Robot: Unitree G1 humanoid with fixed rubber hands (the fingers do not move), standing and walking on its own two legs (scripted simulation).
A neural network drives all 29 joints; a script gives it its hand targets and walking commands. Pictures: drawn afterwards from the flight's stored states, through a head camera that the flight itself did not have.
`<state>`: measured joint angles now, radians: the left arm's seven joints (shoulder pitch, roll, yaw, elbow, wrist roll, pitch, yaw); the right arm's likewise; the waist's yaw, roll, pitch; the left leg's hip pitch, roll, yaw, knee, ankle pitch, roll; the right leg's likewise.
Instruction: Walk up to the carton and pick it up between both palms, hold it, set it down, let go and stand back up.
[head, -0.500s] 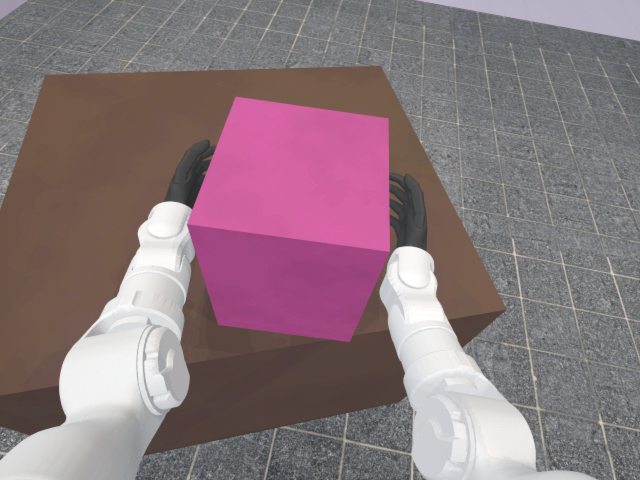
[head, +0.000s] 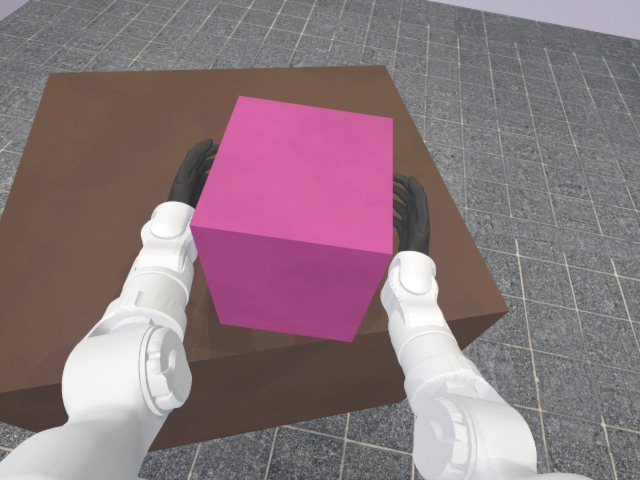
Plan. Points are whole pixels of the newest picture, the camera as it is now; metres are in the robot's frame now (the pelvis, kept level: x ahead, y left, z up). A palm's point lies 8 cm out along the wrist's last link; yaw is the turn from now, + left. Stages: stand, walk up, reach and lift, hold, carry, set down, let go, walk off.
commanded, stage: reach and lift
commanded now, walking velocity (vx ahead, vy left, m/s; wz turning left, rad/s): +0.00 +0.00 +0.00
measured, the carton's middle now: (299, 228) +0.43 +0.01 +0.03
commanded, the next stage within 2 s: none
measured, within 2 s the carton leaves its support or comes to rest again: leaves its support in 0.14 s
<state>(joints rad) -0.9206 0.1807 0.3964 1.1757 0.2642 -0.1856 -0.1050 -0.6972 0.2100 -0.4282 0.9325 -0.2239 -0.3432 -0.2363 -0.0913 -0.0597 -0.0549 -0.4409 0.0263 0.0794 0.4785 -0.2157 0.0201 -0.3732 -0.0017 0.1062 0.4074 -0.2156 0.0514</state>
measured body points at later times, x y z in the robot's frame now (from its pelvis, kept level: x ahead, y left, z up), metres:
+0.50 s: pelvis -0.02 +0.00 +0.00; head +0.04 +0.04 +0.45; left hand +0.44 +0.15 +0.09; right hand +0.38 -0.14 +0.08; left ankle +0.01 +0.10 -0.74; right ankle -0.01 -0.16 -0.74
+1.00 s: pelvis -0.02 +0.00 +0.00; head -0.01 +0.03 +0.45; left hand +0.43 +0.15 +0.12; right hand +0.38 -0.14 +0.10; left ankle +0.01 +0.10 -0.74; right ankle -0.01 -0.16 -0.74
